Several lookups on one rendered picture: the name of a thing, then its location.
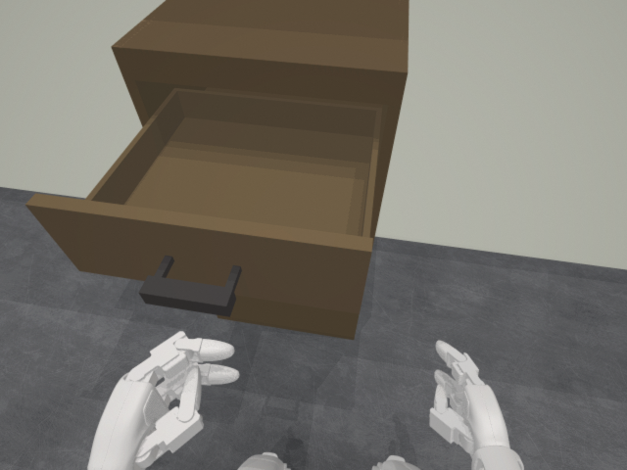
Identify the cabinet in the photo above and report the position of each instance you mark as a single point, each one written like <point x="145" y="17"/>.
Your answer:
<point x="349" y="52"/>

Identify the robot right forearm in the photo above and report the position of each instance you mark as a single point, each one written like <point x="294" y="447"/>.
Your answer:
<point x="496" y="458"/>

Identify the drawer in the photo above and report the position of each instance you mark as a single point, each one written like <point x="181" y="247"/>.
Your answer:
<point x="283" y="188"/>

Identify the left robot hand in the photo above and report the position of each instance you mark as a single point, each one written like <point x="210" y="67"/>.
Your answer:
<point x="135" y="407"/>

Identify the handle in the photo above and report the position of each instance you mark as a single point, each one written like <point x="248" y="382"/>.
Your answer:
<point x="159" y="290"/>

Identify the right robot hand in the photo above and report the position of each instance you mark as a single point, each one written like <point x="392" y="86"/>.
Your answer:
<point x="472" y="403"/>

